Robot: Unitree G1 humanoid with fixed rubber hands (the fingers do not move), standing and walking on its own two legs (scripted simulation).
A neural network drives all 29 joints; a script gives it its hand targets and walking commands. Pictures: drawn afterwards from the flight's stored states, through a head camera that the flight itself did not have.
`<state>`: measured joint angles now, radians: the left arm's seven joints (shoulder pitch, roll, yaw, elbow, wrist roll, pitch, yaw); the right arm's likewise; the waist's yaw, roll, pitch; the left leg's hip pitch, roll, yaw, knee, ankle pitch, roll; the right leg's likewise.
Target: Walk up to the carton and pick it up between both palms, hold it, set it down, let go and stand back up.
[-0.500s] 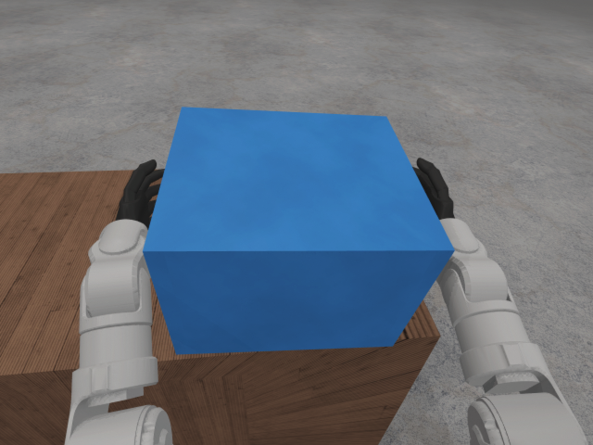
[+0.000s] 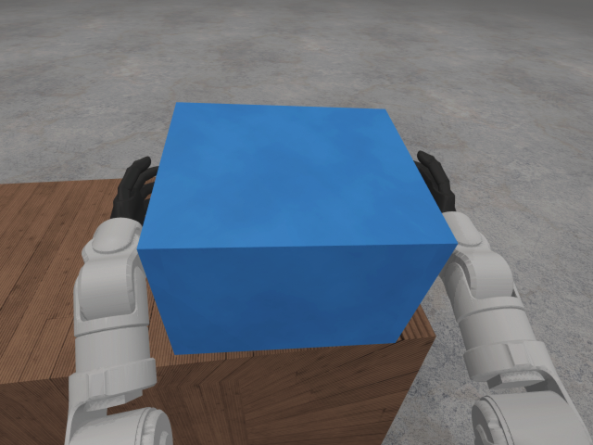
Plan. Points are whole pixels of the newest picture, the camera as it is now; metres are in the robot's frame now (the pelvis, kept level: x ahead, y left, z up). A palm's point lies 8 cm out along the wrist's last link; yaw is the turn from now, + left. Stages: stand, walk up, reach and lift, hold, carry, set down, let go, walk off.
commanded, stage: hold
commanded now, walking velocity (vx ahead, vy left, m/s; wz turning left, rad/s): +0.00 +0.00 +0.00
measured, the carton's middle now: (286, 223) +0.37 +0.01 +0.17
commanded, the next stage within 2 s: none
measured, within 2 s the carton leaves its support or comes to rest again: neither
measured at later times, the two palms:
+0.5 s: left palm (122, 214) +0.34 +0.21 +0.21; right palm (435, 205) +0.35 -0.17 +0.21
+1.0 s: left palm (130, 216) +0.35 +0.20 +0.20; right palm (437, 201) +0.36 -0.18 +0.21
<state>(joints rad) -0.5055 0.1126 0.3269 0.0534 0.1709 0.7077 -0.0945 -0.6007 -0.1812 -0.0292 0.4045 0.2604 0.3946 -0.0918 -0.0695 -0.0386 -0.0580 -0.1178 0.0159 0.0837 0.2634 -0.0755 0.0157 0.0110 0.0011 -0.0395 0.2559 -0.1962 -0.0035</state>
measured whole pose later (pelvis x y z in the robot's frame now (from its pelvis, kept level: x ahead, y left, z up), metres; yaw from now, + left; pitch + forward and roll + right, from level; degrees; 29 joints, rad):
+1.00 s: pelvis +0.00 +0.00 +0.00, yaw +0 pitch -4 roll +0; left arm -0.51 0.11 0.33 0.02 0.18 0.76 -0.10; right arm -0.63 -0.19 -0.03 0.39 0.28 0.46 -0.09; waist -0.08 -0.05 -0.08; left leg -0.11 0.02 0.08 0.26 -0.08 0.01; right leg 0.02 0.00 -0.04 0.25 -0.20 -0.01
